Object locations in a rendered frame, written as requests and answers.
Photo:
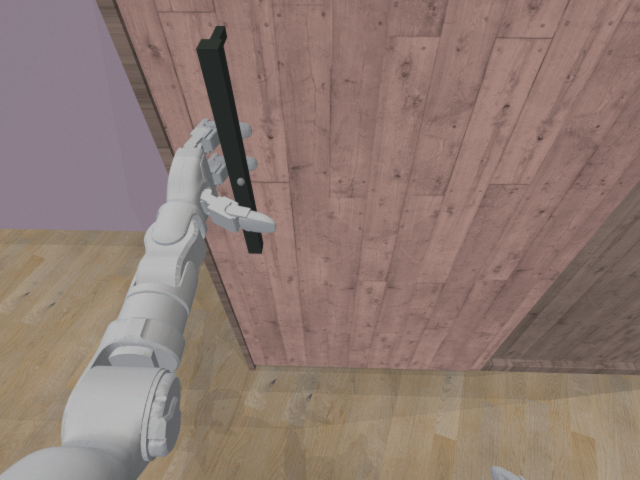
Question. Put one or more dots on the left robot upper arm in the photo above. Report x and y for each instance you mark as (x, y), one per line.
(120, 418)

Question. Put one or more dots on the wardrobe door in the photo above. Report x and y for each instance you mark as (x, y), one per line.
(591, 312)
(432, 166)

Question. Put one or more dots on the handle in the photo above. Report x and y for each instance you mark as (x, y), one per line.
(215, 72)

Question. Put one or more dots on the robot left forearm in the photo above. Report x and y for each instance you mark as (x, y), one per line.
(149, 329)

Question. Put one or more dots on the robot left hand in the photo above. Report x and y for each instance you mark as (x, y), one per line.
(191, 174)

